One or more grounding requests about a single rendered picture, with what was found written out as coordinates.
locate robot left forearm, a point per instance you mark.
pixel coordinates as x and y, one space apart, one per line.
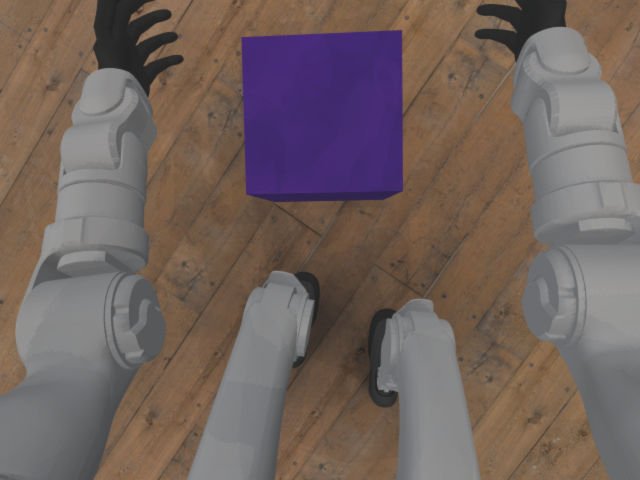
101 191

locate left robot shin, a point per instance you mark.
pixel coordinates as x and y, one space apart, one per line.
278 277

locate left robot upper arm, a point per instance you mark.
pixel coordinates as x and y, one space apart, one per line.
82 341

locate right robot hand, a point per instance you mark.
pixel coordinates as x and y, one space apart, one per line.
535 16

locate robot left thigh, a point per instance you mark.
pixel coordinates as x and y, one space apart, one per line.
241 437

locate left robot hand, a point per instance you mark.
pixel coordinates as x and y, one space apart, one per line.
116 40

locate robot right forearm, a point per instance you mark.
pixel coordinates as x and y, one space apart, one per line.
576 151

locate right robot upper arm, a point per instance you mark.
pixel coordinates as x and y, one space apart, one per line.
585 300

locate carton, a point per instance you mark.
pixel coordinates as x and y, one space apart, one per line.
323 116

